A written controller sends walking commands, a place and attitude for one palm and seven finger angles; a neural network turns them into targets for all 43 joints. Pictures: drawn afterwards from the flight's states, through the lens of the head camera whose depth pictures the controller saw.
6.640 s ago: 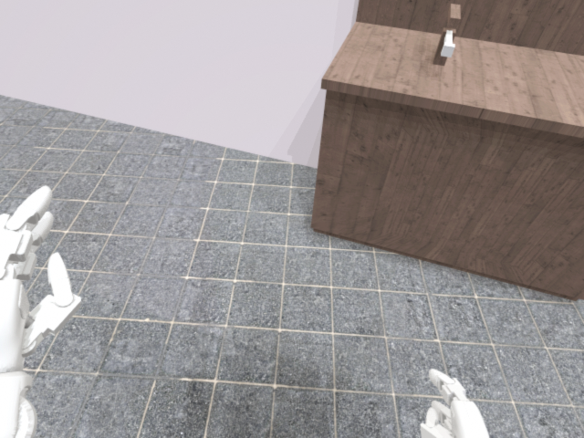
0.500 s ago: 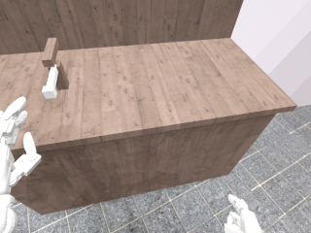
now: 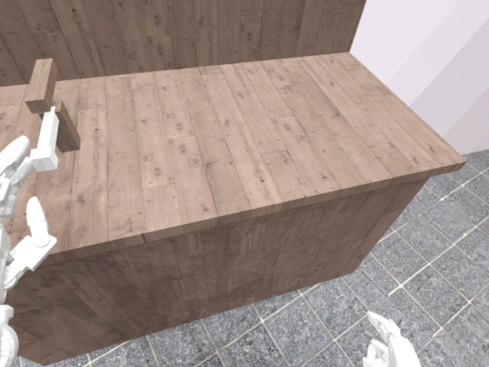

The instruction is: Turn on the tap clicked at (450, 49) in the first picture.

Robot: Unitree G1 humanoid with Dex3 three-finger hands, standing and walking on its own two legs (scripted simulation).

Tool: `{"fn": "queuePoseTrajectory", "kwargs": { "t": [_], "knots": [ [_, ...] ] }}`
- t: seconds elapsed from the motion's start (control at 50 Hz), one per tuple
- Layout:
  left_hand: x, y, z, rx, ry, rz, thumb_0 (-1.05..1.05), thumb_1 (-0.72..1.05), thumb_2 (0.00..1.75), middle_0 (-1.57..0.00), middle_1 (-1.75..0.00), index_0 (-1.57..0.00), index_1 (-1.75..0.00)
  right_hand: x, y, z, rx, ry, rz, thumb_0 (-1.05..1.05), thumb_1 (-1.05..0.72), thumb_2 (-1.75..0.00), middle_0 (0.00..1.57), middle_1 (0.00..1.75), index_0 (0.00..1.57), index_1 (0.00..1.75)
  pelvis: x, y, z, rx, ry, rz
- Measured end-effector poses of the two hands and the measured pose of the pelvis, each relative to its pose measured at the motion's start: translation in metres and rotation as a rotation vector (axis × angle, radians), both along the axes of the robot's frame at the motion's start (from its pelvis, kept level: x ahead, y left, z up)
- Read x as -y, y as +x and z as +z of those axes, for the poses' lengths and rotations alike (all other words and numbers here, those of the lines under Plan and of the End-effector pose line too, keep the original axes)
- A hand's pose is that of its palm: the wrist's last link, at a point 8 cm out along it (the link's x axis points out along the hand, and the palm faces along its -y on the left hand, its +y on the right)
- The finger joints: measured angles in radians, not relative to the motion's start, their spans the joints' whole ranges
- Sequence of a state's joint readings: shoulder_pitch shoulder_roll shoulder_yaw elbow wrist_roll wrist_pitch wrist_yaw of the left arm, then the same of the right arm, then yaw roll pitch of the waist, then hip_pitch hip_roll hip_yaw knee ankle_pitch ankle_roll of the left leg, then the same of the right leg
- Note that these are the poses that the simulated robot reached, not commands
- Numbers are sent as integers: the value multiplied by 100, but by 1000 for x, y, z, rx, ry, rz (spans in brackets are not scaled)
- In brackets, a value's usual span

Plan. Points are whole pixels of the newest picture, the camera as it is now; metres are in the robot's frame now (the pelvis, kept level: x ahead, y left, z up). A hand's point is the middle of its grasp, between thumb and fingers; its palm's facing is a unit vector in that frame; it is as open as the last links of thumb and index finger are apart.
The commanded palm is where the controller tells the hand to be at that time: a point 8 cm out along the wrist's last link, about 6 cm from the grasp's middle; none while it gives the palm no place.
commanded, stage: shuffle to correct the standing spot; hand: left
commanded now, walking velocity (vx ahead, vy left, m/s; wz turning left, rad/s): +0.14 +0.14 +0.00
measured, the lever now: (44, 159) +0.39 +0.35 +0.12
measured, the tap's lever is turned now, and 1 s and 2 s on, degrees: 0 0 0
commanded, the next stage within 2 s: come to a stop and stand still in 0.12 s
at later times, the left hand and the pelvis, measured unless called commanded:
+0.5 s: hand (53, 180) +0.29 +0.27 +0.18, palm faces +0.36 -0.86 -0.36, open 7.4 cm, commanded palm +0.24 +0.31 +0.19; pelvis +0.06 +0.04 -0.01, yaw -4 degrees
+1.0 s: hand (25, 147) +0.33 +0.31 +0.20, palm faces +0.38 -0.81 -0.45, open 7.4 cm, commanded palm +0.25 +0.31 +0.19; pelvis +0.06 +0.05 +0.02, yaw -5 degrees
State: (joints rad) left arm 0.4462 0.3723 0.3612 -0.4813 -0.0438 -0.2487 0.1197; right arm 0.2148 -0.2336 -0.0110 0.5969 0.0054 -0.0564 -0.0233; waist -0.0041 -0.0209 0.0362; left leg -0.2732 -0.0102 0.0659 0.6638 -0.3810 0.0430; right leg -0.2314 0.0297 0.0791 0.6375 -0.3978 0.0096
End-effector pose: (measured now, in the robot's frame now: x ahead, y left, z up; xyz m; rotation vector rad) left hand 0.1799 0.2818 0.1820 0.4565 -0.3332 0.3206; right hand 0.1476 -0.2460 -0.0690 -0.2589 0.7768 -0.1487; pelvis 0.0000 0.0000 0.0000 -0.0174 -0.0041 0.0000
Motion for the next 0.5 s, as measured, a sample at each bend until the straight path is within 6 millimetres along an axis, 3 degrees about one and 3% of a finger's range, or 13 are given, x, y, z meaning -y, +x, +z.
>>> {"fn": "queuePoseTrajectory", "kwargs": {
  "t": [0.12,0.22,0.3,0.38,0.5],
  "knots": [
    [-14,28,9,-18,28,-13,1,89,90,-21,-30,-21,-30,-23,10,6,30,35,-43,2,-91,-90,20,30,20,30,-15,18,8,7,10,-36],
    [-9,52,20,-16,41,-56,1,89,90,-20,-30,-21,-30,-42,17,5,19,80,-48,2,-90,-90,20,30,20,30,-21,37,14,-4,-3,-54],
    [-5,69,20,-24,92,-78,1,89,90,-21,-30,-21,-30,-46,31,-9,10,96,-41,2,-90,-90,21,30,20,30,-21,55,5,8,-8,-39],
    [-12,75,16,24,94,-65,1,89,90,-21,-30,-22,-30,-43,50,-23,-7,83,-8,2,-90,-90,21,30,20,30,-24,58,-8,34,-21,-34],
    [-27,75,12,71,16,-47,1,89,90,-21,-30,-22,-30,-48,68,-6,30,12,-12,2,-90,-90,21,30,20,30,-40,62,-8,58,-12,-67]
  ]
}}
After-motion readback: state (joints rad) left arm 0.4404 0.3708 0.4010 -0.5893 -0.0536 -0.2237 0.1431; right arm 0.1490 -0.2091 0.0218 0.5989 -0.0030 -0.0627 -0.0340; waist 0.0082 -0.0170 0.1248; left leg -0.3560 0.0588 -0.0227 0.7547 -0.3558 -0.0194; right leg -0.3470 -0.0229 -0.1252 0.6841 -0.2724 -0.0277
